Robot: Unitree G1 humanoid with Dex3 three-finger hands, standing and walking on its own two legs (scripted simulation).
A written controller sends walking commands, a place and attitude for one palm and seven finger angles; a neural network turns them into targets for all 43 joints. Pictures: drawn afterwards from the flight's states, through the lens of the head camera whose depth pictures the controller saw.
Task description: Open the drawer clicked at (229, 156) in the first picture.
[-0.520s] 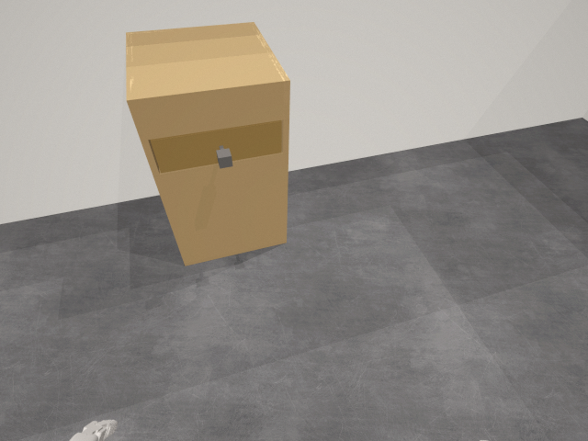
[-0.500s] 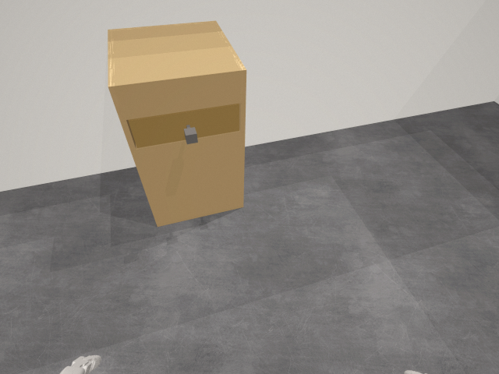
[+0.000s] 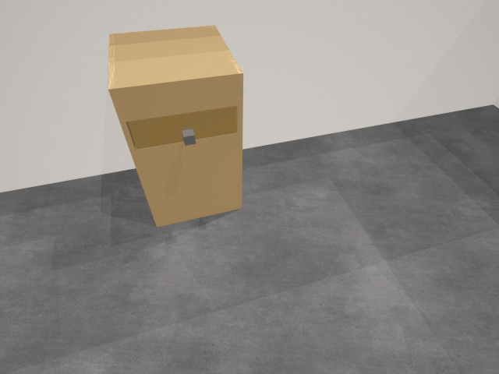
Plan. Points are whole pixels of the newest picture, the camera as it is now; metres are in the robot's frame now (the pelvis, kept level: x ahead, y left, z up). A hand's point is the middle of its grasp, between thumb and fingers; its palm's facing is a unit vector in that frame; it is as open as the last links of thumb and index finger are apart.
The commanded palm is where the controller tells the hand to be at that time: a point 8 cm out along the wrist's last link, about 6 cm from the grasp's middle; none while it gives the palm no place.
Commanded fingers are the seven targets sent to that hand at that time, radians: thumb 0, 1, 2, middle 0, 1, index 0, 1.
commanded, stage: stand and wait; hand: left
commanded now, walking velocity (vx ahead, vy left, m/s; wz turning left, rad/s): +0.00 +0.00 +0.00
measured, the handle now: (188, 134) +0.92 +0.28 -0.21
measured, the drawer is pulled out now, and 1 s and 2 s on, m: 0.00 0.00 0.00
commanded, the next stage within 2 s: look at it before walking up in 0.44 s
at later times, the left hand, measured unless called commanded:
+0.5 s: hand out of the picture +0.07 +0.23 -0.15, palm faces -0.04 -0.94 -0.33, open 7.4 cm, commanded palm none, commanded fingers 0.00 0.90 0.90 -0.20 -0.30 -0.20 -0.30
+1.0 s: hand out of the picture +0.07 +0.23 -0.15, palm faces -0.05 -0.94 -0.33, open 7.4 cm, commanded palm none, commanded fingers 0.00 0.90 0.90 -0.20 -0.30 -0.20 -0.30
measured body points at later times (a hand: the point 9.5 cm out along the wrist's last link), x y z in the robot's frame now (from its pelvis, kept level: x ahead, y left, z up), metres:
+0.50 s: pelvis -0.02 -0.01 +0.00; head -0.02 -0.01 +0.45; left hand +0.07 +0.28 -0.13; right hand +0.05 -0.31 -0.13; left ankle -0.02 +0.12 -0.74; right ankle -0.01 -0.12 -0.74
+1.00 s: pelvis -0.01 -0.01 +0.00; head -0.01 -0.01 +0.45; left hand +0.07 +0.28 -0.13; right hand +0.06 -0.31 -0.13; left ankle -0.02 +0.12 -0.74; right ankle -0.01 -0.12 -0.74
